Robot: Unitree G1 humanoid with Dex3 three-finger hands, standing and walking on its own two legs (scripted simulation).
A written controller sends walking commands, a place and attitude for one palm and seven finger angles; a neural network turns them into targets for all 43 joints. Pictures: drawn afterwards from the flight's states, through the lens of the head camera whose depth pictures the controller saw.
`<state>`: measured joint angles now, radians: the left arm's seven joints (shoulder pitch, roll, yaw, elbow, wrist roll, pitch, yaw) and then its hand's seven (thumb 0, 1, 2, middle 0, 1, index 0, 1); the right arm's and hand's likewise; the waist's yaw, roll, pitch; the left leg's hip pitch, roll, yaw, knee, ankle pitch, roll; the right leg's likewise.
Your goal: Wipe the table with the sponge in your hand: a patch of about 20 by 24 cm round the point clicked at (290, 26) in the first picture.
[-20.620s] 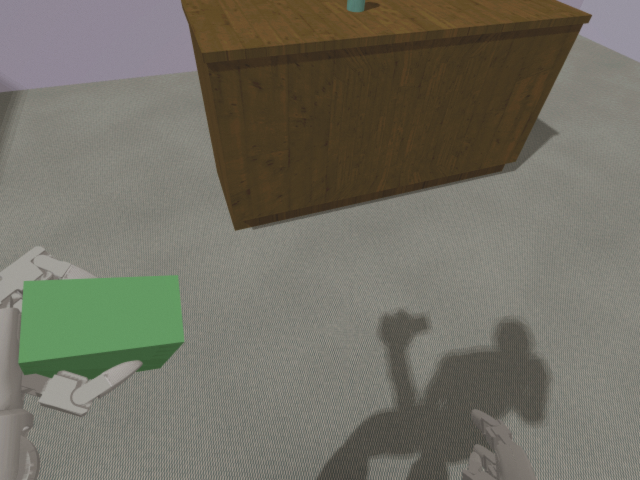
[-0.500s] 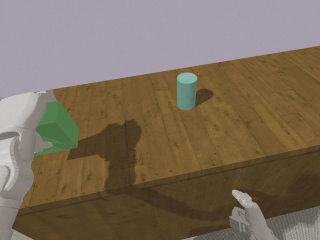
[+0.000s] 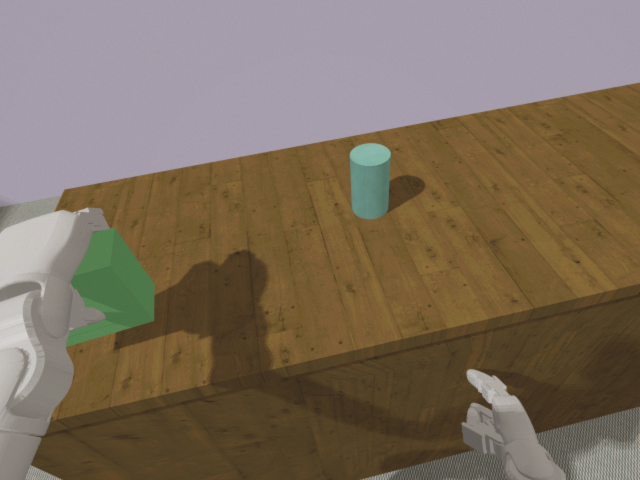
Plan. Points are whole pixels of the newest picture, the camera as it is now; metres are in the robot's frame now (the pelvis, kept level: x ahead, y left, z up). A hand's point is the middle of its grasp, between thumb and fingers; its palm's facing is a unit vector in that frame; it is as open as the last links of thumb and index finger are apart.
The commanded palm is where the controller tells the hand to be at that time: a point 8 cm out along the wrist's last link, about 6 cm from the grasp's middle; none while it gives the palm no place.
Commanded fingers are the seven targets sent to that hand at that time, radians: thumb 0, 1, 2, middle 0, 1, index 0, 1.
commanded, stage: move the sponge above the wiping area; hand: left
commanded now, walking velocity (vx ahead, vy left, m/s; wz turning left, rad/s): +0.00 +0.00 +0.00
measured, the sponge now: (93, 298) +0.27 +0.33 +0.11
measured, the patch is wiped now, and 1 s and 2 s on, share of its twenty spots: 0.05 0.05 0.05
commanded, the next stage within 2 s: lower the sponge onto the table in 0.20 s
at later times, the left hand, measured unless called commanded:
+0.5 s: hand (94, 305) +0.25 +0.30 +0.13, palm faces -0.10 -0.05 -0.99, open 9.9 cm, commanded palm +0.22 +0.31 +0.22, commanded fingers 0.00 0.10 1.30 -1.20 -1.60 -1.20 -1.60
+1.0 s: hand (101, 322) +0.23 +0.29 +0.12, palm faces -0.05 -0.02 -1.00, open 9.9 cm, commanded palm +0.22 +0.31 +0.20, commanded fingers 0.00 0.10 1.30 -1.20 -1.60 -1.20 -1.60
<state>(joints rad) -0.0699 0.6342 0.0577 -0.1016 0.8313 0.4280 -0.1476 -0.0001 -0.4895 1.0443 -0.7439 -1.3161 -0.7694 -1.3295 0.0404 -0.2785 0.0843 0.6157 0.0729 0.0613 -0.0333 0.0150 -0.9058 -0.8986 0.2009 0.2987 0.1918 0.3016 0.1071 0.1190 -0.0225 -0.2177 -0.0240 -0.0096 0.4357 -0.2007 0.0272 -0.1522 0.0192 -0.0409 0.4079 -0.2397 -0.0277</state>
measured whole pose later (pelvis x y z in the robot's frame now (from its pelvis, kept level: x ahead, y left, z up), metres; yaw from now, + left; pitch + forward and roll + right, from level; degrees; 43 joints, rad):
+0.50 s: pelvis -0.01 -0.01 +0.00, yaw +1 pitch -2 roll +0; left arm -0.04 0.65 0.02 -0.07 0.84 0.32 -0.25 0.00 -0.49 1.05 -0.74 -1.32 -0.77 -1.33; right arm 0.06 -0.29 0.08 0.62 0.07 0.04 -0.06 0.02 -0.91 -0.90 0.20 0.30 0.20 0.30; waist 0.10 0.13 -0.02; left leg -0.23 -0.02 -0.03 0.46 -0.20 0.02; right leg -0.16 0.03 -0.06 0.43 -0.24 -0.04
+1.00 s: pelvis -0.01 +0.00 +0.00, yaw +1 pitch -3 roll -1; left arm 0.02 0.63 -0.01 -0.13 0.87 0.19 -0.17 0.00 -0.50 1.06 -0.74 -1.32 -0.76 -1.34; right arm 0.08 -0.27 0.07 0.62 0.05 0.01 -0.09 0.02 -0.91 -0.90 0.20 0.30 0.19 0.30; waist 0.13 0.10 0.00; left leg -0.22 -0.02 -0.03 0.47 -0.20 0.03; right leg -0.14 0.02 -0.06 0.43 -0.25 -0.03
